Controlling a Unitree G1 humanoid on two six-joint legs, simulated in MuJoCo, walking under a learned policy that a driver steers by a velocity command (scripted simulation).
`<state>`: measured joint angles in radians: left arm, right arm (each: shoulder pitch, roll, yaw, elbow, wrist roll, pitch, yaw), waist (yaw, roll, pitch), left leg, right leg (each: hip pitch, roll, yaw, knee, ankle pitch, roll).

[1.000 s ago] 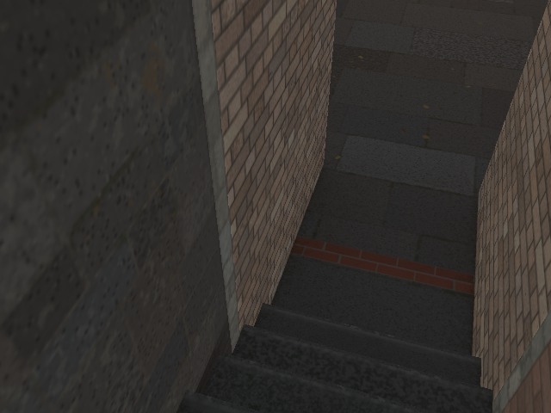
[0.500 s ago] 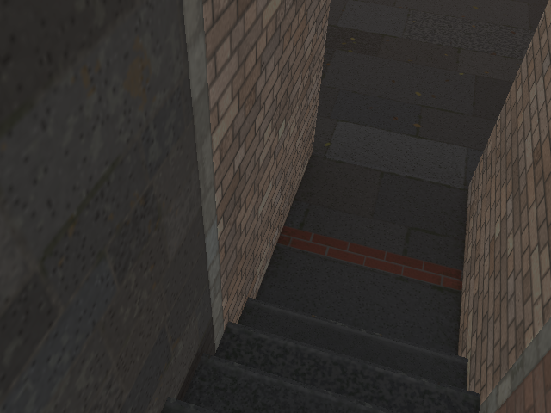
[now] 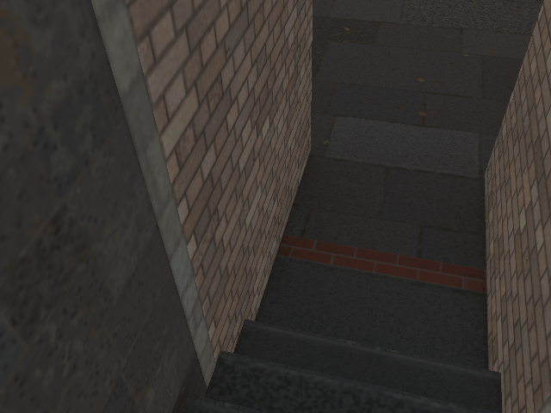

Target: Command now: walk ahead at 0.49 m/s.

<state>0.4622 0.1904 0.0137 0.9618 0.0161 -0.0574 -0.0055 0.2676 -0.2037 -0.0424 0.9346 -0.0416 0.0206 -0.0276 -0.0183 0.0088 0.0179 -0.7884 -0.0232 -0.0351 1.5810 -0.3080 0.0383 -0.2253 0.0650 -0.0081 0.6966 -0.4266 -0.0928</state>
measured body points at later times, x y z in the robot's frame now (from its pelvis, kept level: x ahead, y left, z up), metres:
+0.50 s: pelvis +0.27 +0.02 -0.18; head +0.28 +0.04 +0.27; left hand +0.24 +0.27 -0.33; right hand +0.28 -0.23 -0.32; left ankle +0.29 +0.11 -0.90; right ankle +0.25 -0.12 -0.75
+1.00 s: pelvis +0.50 -0.07 -0.38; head +0.51 -0.10 +0.07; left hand +0.58 +0.16 -0.51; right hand +0.48 -0.33 -0.53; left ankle +0.55 +0.08 -0.91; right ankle +0.48 -0.13 -1.09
